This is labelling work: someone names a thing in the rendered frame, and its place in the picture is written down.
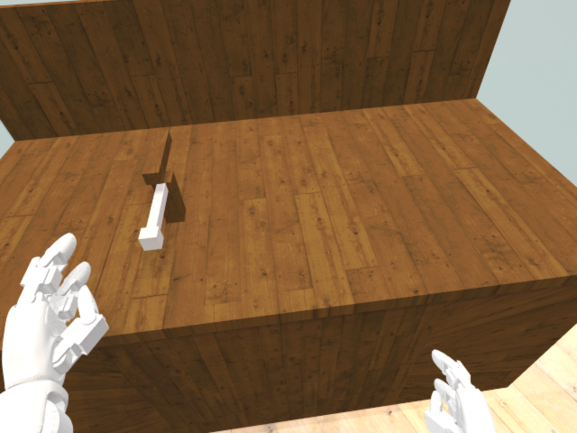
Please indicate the right robot hand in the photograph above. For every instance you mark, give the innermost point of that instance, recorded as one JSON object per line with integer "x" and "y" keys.
{"x": 468, "y": 407}

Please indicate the robot left forearm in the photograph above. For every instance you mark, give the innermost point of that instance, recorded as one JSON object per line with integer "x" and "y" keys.
{"x": 35, "y": 407}

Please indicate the tap lever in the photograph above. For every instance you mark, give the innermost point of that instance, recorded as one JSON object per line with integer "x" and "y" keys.
{"x": 150, "y": 236}

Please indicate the left robot hand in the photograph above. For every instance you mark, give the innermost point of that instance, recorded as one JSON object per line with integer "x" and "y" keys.
{"x": 35, "y": 326}

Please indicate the counter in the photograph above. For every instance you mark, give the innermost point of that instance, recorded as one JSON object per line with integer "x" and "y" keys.
{"x": 340, "y": 205}

